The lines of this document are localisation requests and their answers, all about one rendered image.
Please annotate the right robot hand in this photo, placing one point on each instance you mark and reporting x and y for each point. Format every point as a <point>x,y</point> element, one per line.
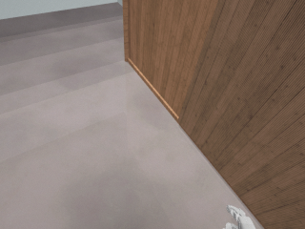
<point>243,222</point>

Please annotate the wardrobe door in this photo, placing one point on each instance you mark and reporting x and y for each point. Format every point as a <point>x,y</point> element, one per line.
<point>165,39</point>
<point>245,106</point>

